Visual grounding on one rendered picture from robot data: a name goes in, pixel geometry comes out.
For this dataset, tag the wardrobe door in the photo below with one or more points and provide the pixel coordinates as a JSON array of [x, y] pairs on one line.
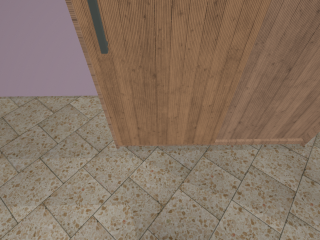
[[278, 94], [172, 66]]

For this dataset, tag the handle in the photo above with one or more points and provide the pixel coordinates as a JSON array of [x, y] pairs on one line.
[[97, 22]]

